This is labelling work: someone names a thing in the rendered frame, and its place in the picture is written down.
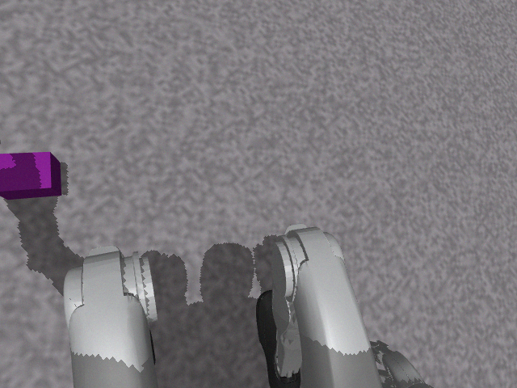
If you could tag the small box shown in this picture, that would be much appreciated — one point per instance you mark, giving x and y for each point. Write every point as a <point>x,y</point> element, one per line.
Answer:
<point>29,175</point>

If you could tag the right robot foot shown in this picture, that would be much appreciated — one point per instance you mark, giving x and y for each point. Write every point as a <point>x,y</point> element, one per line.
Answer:
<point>267,338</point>

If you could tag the right robot hand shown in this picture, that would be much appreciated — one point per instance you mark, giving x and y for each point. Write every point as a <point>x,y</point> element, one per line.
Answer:
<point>399,372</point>

